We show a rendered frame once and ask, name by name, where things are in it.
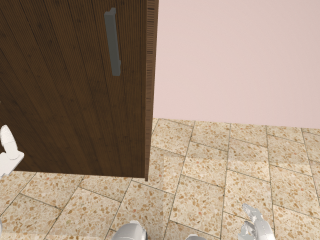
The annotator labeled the right robot hand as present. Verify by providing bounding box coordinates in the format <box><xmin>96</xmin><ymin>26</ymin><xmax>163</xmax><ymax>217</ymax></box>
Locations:
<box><xmin>237</xmin><ymin>203</ymin><xmax>276</xmax><ymax>240</ymax></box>

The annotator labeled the wardrobe door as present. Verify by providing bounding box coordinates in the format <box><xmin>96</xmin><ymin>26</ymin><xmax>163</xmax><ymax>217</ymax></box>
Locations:
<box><xmin>0</xmin><ymin>0</ymin><xmax>147</xmax><ymax>178</ymax></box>

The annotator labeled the left robot hand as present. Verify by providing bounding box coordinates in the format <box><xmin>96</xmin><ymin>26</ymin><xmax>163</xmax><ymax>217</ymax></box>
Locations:
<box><xmin>0</xmin><ymin>125</ymin><xmax>24</xmax><ymax>180</ymax></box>

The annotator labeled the left robot shin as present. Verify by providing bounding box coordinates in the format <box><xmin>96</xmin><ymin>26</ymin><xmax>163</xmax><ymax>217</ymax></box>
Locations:
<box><xmin>130</xmin><ymin>220</ymin><xmax>141</xmax><ymax>226</ymax></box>

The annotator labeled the handle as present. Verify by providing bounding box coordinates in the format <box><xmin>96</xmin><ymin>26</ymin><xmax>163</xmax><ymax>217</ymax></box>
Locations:
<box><xmin>104</xmin><ymin>7</ymin><xmax>121</xmax><ymax>76</ymax></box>

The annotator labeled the robot left thigh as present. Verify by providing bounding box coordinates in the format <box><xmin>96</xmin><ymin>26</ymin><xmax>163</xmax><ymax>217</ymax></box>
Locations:
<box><xmin>111</xmin><ymin>223</ymin><xmax>146</xmax><ymax>240</ymax></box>

